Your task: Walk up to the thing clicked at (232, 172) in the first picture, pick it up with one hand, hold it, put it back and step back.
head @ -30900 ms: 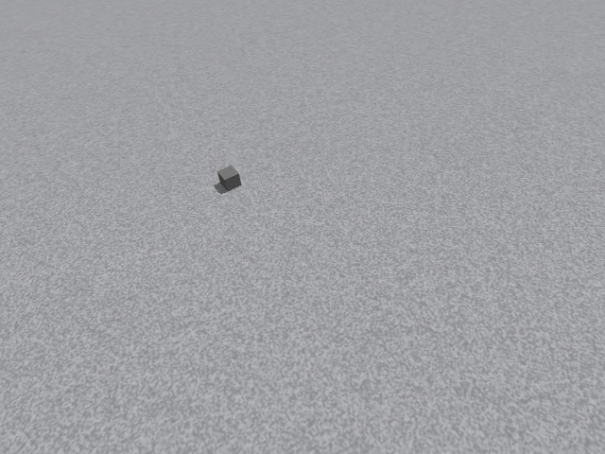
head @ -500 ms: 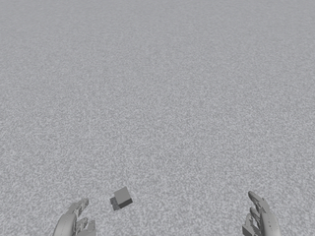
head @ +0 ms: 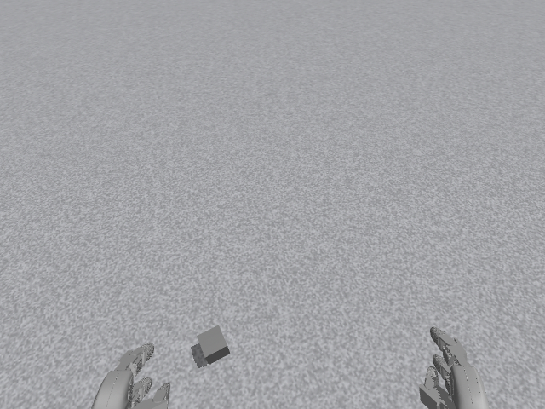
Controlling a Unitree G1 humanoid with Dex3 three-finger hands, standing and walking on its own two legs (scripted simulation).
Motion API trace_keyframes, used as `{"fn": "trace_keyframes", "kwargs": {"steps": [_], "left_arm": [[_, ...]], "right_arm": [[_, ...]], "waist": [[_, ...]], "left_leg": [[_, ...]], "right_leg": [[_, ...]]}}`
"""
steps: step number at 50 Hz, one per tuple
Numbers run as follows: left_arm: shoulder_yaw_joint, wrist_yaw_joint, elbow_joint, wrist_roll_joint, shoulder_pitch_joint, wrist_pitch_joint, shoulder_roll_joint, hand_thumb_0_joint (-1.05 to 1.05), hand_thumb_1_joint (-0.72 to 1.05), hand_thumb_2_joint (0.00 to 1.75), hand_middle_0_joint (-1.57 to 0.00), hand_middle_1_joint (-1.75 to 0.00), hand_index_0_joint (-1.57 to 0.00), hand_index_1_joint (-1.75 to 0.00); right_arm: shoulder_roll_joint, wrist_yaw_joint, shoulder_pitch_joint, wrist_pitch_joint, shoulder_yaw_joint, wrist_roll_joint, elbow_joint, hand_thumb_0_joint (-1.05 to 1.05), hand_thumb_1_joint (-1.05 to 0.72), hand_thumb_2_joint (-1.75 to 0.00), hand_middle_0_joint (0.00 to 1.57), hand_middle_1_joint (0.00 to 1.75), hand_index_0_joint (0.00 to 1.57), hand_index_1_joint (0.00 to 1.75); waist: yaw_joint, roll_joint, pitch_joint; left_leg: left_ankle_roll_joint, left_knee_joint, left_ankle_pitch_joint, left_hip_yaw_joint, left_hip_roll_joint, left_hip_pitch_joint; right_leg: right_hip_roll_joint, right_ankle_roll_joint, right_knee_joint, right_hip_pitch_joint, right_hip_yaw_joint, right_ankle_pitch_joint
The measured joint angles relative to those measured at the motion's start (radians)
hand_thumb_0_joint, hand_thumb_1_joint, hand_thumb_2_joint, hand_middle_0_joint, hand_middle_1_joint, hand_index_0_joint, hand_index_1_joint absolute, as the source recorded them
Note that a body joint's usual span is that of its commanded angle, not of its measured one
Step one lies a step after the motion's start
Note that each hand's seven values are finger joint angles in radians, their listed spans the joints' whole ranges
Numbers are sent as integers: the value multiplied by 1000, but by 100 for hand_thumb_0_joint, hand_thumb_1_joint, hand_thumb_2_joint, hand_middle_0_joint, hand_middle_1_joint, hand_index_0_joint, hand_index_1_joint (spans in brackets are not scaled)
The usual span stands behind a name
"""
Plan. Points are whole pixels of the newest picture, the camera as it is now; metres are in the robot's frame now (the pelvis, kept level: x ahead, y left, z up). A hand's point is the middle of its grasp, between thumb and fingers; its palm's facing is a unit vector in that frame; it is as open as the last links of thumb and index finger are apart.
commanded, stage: home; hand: left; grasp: from above
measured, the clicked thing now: (213, 344) +0.45 +0.23 -0.68
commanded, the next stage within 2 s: stand in 0.88 s
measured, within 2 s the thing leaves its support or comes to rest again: neither
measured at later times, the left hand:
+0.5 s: hand (161, 402) +0.17 +0.18 -0.04, palm faces +0.04 -0.98 -0.21, open 7.8 cm
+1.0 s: hand (161, 397) +0.17 +0.18 -0.05, palm faces +0.03 -0.97 -0.23, open 7.4 cm
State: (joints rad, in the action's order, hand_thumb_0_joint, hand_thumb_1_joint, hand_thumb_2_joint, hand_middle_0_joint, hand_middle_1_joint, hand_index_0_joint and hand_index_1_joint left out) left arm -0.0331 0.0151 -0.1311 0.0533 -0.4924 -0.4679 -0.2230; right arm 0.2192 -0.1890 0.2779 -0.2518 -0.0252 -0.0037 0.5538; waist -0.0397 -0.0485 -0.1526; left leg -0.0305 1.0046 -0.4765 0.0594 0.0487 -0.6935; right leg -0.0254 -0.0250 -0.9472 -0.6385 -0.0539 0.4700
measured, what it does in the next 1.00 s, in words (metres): stands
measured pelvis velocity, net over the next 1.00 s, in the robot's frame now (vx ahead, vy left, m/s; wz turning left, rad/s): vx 0.01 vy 0.00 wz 0.00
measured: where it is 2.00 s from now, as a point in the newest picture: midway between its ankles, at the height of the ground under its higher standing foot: outside the picture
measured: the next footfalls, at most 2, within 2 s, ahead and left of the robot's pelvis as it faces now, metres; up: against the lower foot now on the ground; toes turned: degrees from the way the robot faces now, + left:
none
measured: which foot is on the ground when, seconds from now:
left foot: down 0.00-1.00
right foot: down 0.00-1.00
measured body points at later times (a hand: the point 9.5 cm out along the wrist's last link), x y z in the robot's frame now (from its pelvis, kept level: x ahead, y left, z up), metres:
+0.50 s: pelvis +0.00 +0.00 +0.00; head +0.02 +0.00 +0.45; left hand +0.16 +0.23 -0.03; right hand +0.16 -0.25 -0.07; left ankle +0.02 +0.13 -0.68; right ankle +0.00 -0.14 -0.68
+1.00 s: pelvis +0.01 +0.00 +0.00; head +0.03 +0.00 +0.45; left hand +0.17 +0.23 -0.03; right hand +0.17 -0.25 -0.07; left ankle +0.02 +0.13 -0.68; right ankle +0.00 -0.14 -0.68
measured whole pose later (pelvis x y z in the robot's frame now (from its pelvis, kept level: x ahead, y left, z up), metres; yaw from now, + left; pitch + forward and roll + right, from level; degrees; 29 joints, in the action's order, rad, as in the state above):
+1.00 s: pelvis +0.01 +0.00 +0.00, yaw +0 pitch +9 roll -2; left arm -0.02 0.03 -0.11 0.03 -0.47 -0.41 -0.23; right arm 0.22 -0.18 0.27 -0.23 -0.01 0.02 0.56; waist -0.03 -0.04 -0.13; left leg -0.03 1.01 -0.49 0.06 0.05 -0.68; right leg -0.03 -0.03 -0.95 -0.62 -0.05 0.48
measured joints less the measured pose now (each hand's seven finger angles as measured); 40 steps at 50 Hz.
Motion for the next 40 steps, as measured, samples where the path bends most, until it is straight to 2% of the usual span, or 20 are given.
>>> {"fn": "trace_keyframes", "kwargs": {"steps": [40], "left_arm": [[2,4,-25,4,-9,0,-5,1,90,89,-20,-29,-20,-30]], "right_arm": [[0,1,6,16,4,-3,-12,1,-90,-90,20,30,21,30]], "waist": [[-1,1,-4]], "left_leg": [[-2,9,-11,4,1,-14]], "right_leg": [[2,2,-9,-12,-3,12]]}}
